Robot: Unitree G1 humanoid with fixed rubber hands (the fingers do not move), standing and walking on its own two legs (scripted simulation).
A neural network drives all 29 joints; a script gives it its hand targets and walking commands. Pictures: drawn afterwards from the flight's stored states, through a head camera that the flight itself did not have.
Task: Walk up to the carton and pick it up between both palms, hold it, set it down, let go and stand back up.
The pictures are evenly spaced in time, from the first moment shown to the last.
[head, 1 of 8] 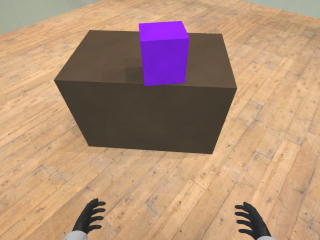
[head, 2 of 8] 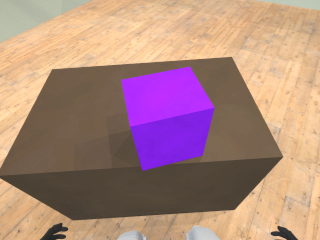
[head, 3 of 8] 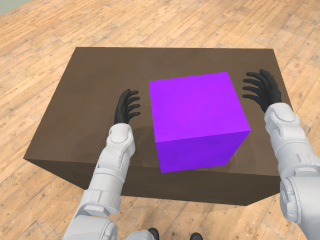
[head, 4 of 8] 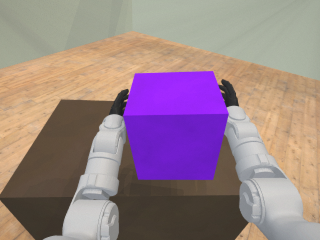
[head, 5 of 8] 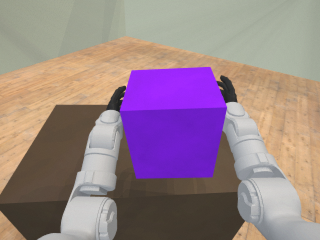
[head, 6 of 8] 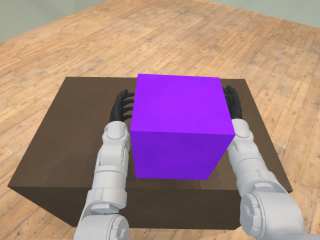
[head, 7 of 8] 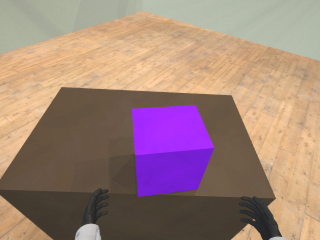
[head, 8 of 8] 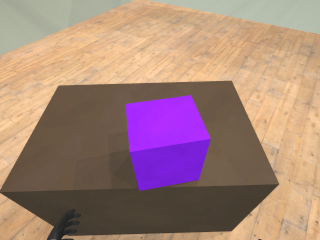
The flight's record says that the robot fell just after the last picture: no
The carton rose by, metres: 0.20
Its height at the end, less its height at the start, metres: +0.00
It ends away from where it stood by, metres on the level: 0.01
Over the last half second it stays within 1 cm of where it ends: yes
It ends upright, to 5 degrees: yes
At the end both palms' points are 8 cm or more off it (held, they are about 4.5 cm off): yes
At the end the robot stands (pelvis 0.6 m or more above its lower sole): yes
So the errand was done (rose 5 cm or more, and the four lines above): yes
